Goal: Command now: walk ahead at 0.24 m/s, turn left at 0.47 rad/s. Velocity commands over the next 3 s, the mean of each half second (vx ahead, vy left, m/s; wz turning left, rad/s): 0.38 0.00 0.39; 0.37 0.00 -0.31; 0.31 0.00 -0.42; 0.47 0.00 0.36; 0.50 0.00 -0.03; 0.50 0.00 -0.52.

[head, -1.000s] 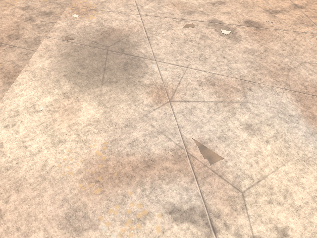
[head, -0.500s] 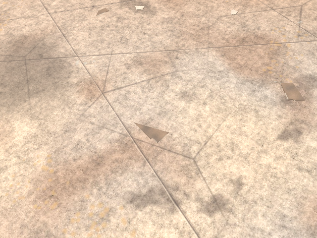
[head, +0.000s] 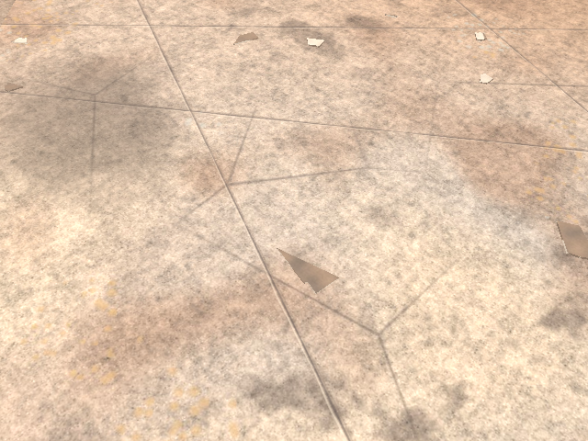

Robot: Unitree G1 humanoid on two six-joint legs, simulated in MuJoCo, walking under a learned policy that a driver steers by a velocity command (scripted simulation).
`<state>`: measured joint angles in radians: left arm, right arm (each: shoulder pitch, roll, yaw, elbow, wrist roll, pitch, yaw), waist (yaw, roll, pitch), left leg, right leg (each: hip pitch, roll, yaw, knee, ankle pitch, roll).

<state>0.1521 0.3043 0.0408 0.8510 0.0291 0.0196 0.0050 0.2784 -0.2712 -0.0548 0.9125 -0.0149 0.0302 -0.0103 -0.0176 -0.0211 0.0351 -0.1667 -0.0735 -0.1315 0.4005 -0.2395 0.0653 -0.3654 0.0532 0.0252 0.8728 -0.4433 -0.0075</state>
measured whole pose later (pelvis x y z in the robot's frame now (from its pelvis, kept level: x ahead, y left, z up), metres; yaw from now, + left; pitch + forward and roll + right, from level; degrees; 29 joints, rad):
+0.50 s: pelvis +0.17 -0.01 +0.00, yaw +12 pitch +2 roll +0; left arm 0.47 0.23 0.02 0.95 0.02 -0.09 0.00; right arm 0.07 -0.28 -0.04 0.79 -0.05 -0.01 0.07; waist 0.07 0.04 0.02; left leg -0.61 0.01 -0.01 0.79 -0.16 0.03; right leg 0.06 0.03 -0.05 0.20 -0.30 -0.04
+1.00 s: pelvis +0.40 +0.06 -0.01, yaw -1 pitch +0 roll +1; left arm 0.14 0.24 0.05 0.83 0.03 0.00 -0.05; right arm 0.32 -0.23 -0.03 0.90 -0.01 -0.07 -0.03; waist -0.02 -0.03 0.10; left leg -0.04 -0.02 0.24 0.34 -0.31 0.06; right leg -0.58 -0.04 -0.08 0.73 -0.08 -0.05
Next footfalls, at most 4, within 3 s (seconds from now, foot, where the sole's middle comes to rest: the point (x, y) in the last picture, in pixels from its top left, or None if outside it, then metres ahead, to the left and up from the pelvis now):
0.18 right None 0.11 -0.12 -0.78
0.62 left None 0.37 0.13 -0.78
1.10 right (303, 405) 0.57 -0.02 -0.78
1.66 left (232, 335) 0.75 0.15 -0.78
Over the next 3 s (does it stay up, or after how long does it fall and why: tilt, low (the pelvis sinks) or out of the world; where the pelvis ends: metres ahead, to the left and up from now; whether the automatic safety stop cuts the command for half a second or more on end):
stays up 1.35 0.10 0.00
